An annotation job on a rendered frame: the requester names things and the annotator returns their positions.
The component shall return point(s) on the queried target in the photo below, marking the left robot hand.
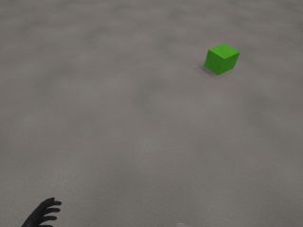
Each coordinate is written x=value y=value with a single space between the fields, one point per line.
x=38 y=215

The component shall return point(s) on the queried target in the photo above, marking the carton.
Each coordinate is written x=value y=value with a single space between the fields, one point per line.
x=221 y=58

